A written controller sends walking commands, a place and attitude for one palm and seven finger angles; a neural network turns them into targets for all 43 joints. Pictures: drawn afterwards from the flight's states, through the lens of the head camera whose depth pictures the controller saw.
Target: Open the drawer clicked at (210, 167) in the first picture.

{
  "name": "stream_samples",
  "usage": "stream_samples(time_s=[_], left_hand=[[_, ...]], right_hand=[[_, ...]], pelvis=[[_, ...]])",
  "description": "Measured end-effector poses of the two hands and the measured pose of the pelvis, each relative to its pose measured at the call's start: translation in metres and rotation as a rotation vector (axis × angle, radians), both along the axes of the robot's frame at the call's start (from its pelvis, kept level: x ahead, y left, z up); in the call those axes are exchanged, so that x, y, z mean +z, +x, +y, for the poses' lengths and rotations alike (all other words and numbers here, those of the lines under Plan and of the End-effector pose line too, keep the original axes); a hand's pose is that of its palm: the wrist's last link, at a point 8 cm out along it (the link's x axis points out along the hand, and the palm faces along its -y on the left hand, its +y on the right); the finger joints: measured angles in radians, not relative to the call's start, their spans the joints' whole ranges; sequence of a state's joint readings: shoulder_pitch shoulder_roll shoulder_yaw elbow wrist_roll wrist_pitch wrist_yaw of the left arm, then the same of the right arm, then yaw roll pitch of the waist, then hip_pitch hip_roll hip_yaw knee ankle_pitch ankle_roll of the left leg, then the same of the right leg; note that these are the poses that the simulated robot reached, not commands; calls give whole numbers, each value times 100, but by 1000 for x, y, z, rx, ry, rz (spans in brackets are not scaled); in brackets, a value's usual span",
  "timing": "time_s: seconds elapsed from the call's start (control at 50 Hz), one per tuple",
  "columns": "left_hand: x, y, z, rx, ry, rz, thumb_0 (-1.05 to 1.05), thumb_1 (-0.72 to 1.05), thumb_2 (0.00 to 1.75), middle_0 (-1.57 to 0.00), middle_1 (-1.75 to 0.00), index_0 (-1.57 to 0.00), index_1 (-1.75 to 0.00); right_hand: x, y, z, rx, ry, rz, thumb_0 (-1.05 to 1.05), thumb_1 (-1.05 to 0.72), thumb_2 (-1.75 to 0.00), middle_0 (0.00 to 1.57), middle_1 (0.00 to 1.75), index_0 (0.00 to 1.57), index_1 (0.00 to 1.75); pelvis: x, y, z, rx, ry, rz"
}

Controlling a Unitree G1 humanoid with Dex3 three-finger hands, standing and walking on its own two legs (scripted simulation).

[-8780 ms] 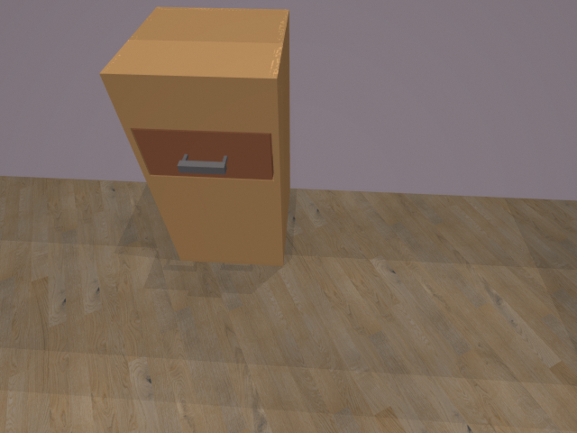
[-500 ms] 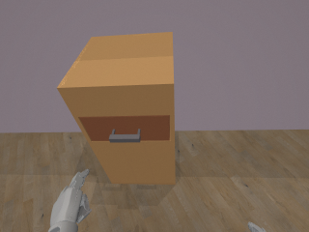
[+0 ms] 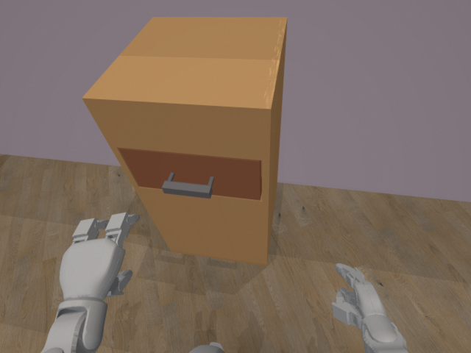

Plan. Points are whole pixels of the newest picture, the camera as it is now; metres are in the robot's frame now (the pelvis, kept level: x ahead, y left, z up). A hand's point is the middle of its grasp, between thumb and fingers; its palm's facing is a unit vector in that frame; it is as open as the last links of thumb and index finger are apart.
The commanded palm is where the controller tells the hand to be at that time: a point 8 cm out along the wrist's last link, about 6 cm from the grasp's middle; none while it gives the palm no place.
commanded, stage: raise the hand with hooked fingers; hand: left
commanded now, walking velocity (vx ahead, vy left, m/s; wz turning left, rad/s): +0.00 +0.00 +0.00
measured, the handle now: (189, 183) +0.54 +0.23 -0.14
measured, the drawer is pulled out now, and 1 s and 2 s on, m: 0.00 0.00 0.00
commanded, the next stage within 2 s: move the hooked fingers above the handle in 1.16 s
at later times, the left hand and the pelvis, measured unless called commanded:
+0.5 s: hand (143, 197) +0.34 +0.22 +0.08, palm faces +0.09 -0.13 -0.99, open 13.3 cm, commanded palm +0.31 +0.23 +0.14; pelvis +0.04 +0.03 +0.03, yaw -9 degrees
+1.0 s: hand (102, 181) +0.35 +0.29 +0.10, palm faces +0.00 -0.12 -0.99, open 13.8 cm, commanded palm +0.32 +0.30 +0.17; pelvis +0.01 +0.10 +0.04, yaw -8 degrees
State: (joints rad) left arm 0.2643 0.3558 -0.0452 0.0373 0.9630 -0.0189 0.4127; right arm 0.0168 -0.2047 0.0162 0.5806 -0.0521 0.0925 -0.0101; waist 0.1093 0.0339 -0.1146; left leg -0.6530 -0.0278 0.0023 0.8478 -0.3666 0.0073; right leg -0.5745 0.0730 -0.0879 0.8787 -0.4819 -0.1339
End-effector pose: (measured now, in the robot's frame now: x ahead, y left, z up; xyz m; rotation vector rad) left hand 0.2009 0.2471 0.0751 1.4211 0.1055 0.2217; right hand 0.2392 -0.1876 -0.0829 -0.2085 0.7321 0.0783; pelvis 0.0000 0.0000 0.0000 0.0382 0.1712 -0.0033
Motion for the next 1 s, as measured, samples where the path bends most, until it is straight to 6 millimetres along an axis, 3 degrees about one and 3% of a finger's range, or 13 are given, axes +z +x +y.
stream_samples(time_s=[0.14,0.28,0.4,0.54,0.72,0.86,1.0], left_hand=[[5,43,-31,-156,26,95,0,7,55,-27,-84,-27,-83],[33,74,-28,-197,65,12,0,-9,48,-29,-94,-29,-94],[48,100,-25,-155,35,-51,0,-23,42,-30,-103,-30,-103],[59,116,-21,-168,25,-23,0,-38,35,-31,-113,-31,-113],[92,136,12,-143,53,-52,0,-47,31,-31,-119,-31,-119],[99,146,36,-151,42,13,0,-49,31,-31,-120,-31,-120],[82,127,46,-247,25,63,0,-49,31,-31,-120,-31,-120]], right_hand=[[-5,-36,-26,-130,13,115,1,-90,-90,20,30,21,30],[-10,-66,-66,-292,-41,168,1,-90,-90,20,30,20,30],[-7,-73,-73,-358,-54,181,1,-90,-90,20,30,20,30],[11,-57,-48,-357,-38,139,1,-91,-90,20,30,20,30],[29,-39,7,-297,7,72,1,-90,-90,20,30,20,30],[32,-53,38,-266,11,93,1,-90,-90,20,30,20,30],[25,-85,47,-265,-14,157,1,-90,-90,20,30,21,30]], pelvis=[[13,19,-1,-112,26,5],[17,31,9,-163,24,17],[20,36,20,-157,15,13],[27,36,36,-154,-5,-33],[33,27,62,-137,-36,-92],[36,19,80,-130,-49,-119],[38,13,95,-129,-61,-125]])
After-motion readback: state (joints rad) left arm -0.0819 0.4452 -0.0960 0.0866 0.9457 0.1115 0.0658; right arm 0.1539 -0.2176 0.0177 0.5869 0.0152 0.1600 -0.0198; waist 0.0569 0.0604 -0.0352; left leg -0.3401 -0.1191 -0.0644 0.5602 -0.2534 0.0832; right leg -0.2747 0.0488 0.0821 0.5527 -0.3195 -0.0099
